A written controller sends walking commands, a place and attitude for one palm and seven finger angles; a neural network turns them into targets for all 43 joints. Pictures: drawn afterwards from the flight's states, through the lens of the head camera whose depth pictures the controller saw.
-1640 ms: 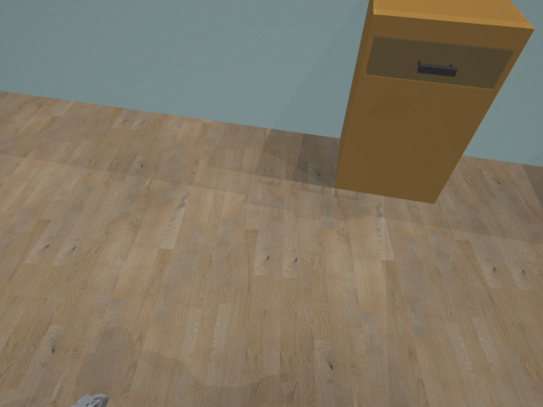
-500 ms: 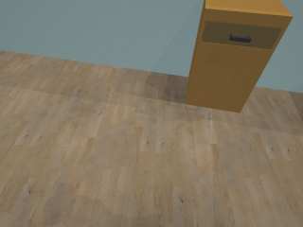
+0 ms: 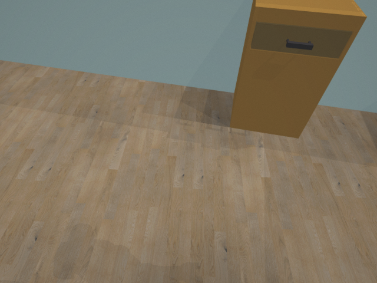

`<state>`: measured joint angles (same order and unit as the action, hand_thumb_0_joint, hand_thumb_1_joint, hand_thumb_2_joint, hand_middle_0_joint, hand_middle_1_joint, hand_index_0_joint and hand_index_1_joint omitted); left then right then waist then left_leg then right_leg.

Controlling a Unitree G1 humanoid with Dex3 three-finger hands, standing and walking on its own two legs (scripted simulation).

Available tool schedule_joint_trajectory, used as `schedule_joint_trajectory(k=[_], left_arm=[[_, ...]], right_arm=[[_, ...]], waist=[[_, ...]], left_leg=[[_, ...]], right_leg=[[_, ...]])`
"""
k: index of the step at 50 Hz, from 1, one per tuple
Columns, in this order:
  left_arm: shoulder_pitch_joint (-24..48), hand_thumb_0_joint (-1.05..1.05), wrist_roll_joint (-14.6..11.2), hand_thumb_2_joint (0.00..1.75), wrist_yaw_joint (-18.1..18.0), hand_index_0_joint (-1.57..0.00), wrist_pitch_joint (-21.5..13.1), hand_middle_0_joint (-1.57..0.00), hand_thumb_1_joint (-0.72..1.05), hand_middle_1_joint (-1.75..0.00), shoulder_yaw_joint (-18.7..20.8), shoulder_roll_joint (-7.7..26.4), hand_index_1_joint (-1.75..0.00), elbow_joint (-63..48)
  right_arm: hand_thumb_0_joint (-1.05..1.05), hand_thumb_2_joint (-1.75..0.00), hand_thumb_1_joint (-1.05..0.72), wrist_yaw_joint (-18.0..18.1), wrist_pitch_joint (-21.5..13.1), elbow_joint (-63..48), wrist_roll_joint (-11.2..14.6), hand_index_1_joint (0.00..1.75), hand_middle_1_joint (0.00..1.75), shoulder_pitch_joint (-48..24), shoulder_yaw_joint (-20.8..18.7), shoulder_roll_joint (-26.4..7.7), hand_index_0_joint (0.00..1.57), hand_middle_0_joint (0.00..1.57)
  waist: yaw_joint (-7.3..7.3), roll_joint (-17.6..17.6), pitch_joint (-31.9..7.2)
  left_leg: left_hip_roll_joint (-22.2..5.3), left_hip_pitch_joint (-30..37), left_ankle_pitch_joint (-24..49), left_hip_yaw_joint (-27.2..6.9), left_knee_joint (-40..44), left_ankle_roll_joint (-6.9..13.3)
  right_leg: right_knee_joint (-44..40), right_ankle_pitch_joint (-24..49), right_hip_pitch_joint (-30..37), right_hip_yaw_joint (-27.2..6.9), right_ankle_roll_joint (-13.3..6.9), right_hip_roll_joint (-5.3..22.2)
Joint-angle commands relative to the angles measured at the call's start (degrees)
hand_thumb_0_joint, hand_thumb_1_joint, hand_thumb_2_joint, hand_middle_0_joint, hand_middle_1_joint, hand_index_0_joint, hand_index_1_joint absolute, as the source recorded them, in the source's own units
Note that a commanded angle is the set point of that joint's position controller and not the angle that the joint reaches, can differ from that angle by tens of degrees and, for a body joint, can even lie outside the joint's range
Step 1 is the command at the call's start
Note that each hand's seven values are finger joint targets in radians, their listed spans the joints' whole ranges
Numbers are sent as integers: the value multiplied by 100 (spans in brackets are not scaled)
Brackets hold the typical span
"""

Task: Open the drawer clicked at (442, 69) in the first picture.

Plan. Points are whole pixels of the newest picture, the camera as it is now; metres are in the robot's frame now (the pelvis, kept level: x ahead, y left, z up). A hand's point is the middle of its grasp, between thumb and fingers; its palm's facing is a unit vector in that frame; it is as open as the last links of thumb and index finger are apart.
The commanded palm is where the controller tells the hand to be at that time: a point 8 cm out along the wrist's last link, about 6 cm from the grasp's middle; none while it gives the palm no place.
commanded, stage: walk to a spot facing it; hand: left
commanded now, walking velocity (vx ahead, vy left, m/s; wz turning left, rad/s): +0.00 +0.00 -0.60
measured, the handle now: (299, 43) +1.26 -0.49 -0.07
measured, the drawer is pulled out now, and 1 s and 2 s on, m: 0.00 0.00 0.00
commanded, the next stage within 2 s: none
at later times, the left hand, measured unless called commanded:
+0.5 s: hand out of the picture +0.05 +0.16 -0.17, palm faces -0.19 -0.95 -0.25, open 7.4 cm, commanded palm none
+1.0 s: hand (121, 272) +0.18 +0.18 -0.17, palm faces -0.47 -0.86 -0.21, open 7.4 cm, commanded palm none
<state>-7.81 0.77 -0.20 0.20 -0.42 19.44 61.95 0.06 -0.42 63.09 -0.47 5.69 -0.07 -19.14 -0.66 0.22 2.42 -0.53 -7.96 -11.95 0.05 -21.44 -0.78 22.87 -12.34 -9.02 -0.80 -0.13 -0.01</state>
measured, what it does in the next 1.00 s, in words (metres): steps on the spot, turning right: left foot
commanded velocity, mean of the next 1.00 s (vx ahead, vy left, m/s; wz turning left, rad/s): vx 0.10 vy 0.00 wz -0.60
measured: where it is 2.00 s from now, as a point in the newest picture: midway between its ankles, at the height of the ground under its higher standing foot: outside the picture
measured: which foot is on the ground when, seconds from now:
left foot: down 0.00-0.30, up 0.32-0.78, down 0.80-1.00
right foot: down 0.00-0.80, up 0.82-1.00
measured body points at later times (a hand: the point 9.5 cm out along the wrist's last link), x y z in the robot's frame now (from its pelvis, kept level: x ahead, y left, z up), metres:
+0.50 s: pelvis -0.03 -0.03 -0.01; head +0.02 -0.06 +0.44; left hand +0.06 +0.21 -0.15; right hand +0.00 -0.29 -0.16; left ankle -0.02 +0.13 -0.67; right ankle -0.01 -0.10 -0.75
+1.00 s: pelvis +0.00 +0.02 +0.00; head +0.02 +0.05 +0.45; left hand +0.20 +0.23 -0.15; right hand -0.10 -0.22 -0.12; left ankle -0.01 +0.15 -0.75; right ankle -0.06 -0.12 -0.65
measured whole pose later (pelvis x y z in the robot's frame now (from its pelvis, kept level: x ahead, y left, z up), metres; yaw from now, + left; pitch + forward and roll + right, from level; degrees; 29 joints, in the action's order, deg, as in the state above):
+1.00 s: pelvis +0.00 +0.02 +0.00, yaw -32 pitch +1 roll -2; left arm -13.3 2.4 3.4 3.4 5.8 17.3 51.6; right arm 1.1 -1.7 53.6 -1.3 17.9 -1.4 -11.7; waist -0.8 2.2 -0.3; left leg -3.8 -4.9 -17.8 6.0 -21.7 0.5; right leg 64.7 -15.4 -34.6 -0.4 3.2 0.9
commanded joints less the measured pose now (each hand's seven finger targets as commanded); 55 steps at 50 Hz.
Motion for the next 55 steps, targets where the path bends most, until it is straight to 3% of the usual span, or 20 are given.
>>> schedule_joint_trajectory(k=[1,7,10,12,13,14,15,16,19,24,33,37,38,39,40,41,42,44,50,55], left_arm=[[-112,0,0,90,-65,-20,108,-20,90,-30,207,588,-30,-501],[-313,0,36,90,13,-20,209,-20,90,-30,354,479,-30,-995],[-419,0,37,90,59,-20,250,-20,90,-30,402,242,-30,-1177],[-632,0,31,90,88,-20,259,-20,90,-30,468,155,-30,-1239],[-984,0,50,90,104,-20,233,-20,90,-30,509,170,-30,-1171],[-1339,0,89,90,91,-20,151,-20,90,-30,567,373,-30,-1110],[-1406,0,146,90,-2,-20,47,-20,90,-30,674,1018,-30,-1159],[-1440,0,44,90,-71,-20,76,-20,90,-30,662,948,-30,-1218],[-571,0,29,90,-76,-20,69,-20,90,-30,585,522,-30,-1442],[-898,0,20,90,-62,-20,40,-20,90,-30,609,431,-30,-1330],[-888,0,85,90,-43,-20,143,-20,90,-30,690,564,-30,-1320],[-385,0,64,90,-6,-20,197,-20,90,-30,701,606,-30,-1462],[-226,0,43,90,16,-20,201,-20,90,-30,664,447,-30,-1544],[-209,0,10,90,106,-20,223,-20,90,-30,597,62,-30,-1706],[69,0,36,90,153,-20,181,-20,90,-30,671,78,-30,-1919],[181,0,121,90,217,-20,165,-20,90,-30,757,285,-30,-1850],[-45,0,138,90,283,-20,169,-20,90,-30,797,302,-30,-1691],[-301,0,143,90,382,-20,190,-20,90,-30,744,118,-30,-1562],[419,0,136,90,437,-20,138,-20,90,-30,544,-247,-30,-1703],[1162,0,103,90,462,-20,107,-20,90,-30,438,-412,-30,-1791]], right_arm=[[0,-90,-90,148,29,-421,-15,30,30,237,-159,-548,20,20],[0,-90,-90,190,97,-932,-34,30,30,235,-392,-682,20,20],[0,-90,-90,177,64,-1103,-44,30,30,139,-483,-719,20,20],[0,-90,-90,169,59,-1244,-66,30,30,-69,-512,-686,20,20],[0,-90,-90,164,76,-1323,-70,30,30,-221,-524,-670,20,20],[0,-90,-90,148,132,-1377,-53,30,30,-240,-512,-512,20,20],[0,-90,-90,115,149,-1594,-14,30,30,-65,-415,36,20,20],[0,-90,-90,152,203,-1605,-4,30,30,-173,-432,-188,20,20],[0,-90,-90,109,176,-1370,-42,30,30,42,-467,-133,20,20],[0,-90,-90,134,208,-1298,-44,30,30,131,-451,12,20,20],[0,-90,-90,182,136,-1526,33,30,30,-52,-415,35,20,20],[0,-90,-90,200,30,-1364,54,30,30,867,-401,-39,20,20],[0,-90,-90,219,-24,-1293,44,30,30,1212,-431,-194,20,20],[0,-90,-90,248,-52,-1310,-62,30,30,1392,-542,-773,20,20],[0,-90,-90,262,-43,-1439,-76,30,30,1194,-579,-1124,20,20],[0,-90,-90,213,-60,-1502,-87,30,30,821,-513,-871,20,20],[0,-90,-90,197,-91,-1557,-98,30,30,518,-425,-576,20,20],[0,-90,-90,197,-185,-1559,-92,30,30,412,-355,-345,20,20],[0,-90,-90,191,-340,-1069,-82,30,30,1767,-359,-215,20,20],[0,-90,-90,169,-340,-769,-141,30,30,2206,-384,-219,20,20]], waist=[[97,-20,-327],[88,-395,-421],[19,-1111,-332],[-146,-1131,-217],[-343,-782,-278],[-498,227,-272],[-377,2226,-215],[-460,1632,-388],[-11,614,-260],[-96,596,-687],[-220,818,-647],[169,899,-991],[361,535,-973],[506,-1147,-782],[458,-1588,-198],[312,-1034,86],[52,-842,256],[-93,-786,342],[327,-789,401],[547,-921,609]], left_leg=[[-740,131,1025,-107,-190,96],[-1165,-34,630,-217,-388,337],[-1892,-348,1112,-544,-95,818],[-2034,-873,1388,-377,-364,894],[-1820,-1155,1134,-62,-959,655],[-1171,-1518,347,511,-2363,174],[-95,-2860,-2128,736,-4053,-281],[-179,-2487,-2144,-245,-4459,-178],[-390,-2418,-1032,-289,-4579,-231],[-246,-2306,-835,-176,-4075,-343],[-24,-1601,-1298,-155,-2314,-233],[144,-26,-829,-20,-551,-28],[-174,1114,-858,-256,174,102],[-1566,1837,-2378,-1830,1045,483],[-2871,916,-2957,-2819,1495,923],[-2651,-10,-2828,-2701,1539,921],[-2202,-342,-2569,-1974,1435,796],[-1739,-502,-1874,-987,1295,678],[-1764,944,427,-162,941,798],[-1915,986,1307,494,766,725]], right_leg=[[168,1542,-391,-674,-106,570],[1212,1161,-1081,-629,-79,191],[2513,-1005,-1278,-46,74,-67],[2489,-1455,-827,-7,74,183],[1881,-926,-370,30,47,190],[612,292,-71,-560,-82,505],[-446,1731,136,-3190,-610,1997],[-869,1115,-345,-3400,-920,2032],[-543,738,-419,-2427,-951,1351],[-356,1350,129,-2166,-857,1027],[-401,1219,-85,-2799,-993,895],[-393,-341,-828,-2812,-621,512],[11,-1425,-1934,-2403,-331,103],[1330,-2293,-3416,-1379,-22,-658],[2845,-1934,-3726,-433,217,-461],[3555,-1371,-3391,-618,260,-132],[4033,-1020,-3203,-423,289,-83],[4576,-518,-3110,-181,320,37],[3922,-184,-3759,217,409,379],[2557,-285,-3215,598,255,482]])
